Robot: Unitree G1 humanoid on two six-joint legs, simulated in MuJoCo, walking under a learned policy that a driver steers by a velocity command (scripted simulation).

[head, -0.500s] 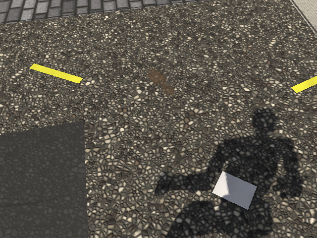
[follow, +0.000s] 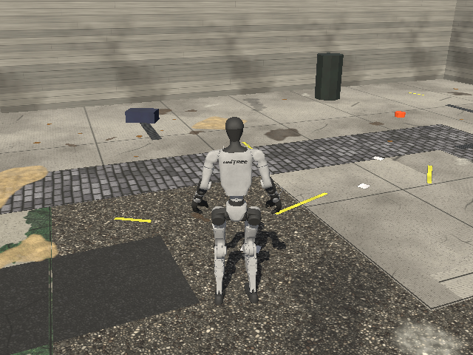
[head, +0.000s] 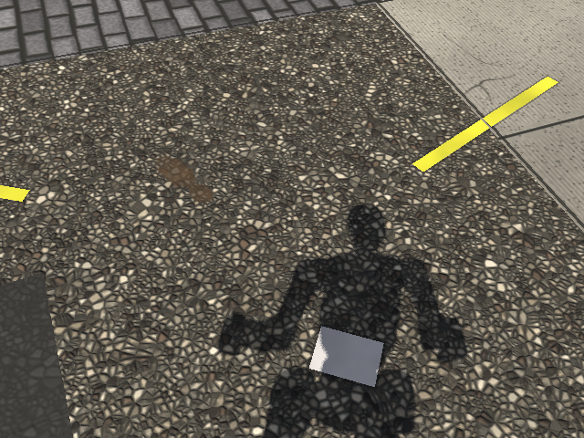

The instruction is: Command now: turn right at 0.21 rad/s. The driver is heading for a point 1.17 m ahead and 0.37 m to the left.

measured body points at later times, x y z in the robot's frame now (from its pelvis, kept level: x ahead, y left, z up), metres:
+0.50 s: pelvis +0.08 -0.02 +0.01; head +0.10 -0.03 +0.46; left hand +0.08 +0.26 -0.11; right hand +0.25 -0.28 -0.09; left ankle +0.17 +0.13 -0.68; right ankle -0.02 -0.13 -0.73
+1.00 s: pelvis +0.34 +0.05 +0.01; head +0.36 +0.05 +0.46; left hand +0.51 +0.31 -0.09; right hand +0.37 -0.23 -0.11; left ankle +0.31 +0.13 -0.73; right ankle +0.49 -0.14 -0.67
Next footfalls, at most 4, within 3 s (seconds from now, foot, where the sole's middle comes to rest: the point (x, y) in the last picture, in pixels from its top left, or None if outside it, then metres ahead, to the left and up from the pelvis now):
0.28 right None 0.02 -0.13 -0.77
0.68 left None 0.35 0.13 -0.77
1.22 right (341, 365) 0.66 -0.11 -0.77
1.74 left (227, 278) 0.90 0.19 -0.77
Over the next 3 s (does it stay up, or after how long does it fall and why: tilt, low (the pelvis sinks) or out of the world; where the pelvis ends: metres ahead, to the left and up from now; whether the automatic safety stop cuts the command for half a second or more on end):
stays up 1.18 0.28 0.00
